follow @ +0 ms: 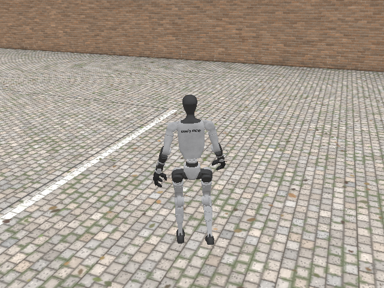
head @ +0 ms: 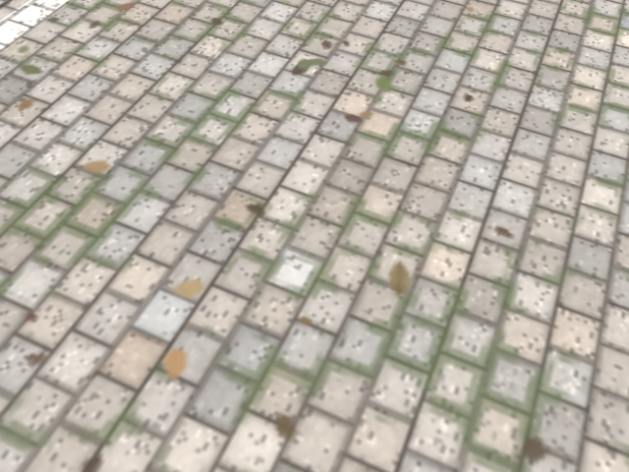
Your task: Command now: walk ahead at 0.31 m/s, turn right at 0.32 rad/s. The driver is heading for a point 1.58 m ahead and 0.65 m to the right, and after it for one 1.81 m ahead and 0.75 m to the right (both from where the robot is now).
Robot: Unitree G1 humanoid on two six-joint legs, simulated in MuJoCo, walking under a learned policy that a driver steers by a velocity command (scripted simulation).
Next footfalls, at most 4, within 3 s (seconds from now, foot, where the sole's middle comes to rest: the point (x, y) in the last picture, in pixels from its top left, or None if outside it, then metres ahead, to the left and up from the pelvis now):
0.34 right None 0.22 -0.14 -0.77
0.76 left None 0.26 0.09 -0.77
1.16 right None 0.10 -0.13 -0.77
1.62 left None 0.26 0.07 -0.77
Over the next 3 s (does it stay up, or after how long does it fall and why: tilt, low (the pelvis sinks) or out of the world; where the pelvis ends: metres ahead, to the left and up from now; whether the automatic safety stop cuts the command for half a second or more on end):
stays up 0.48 -0.15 0.00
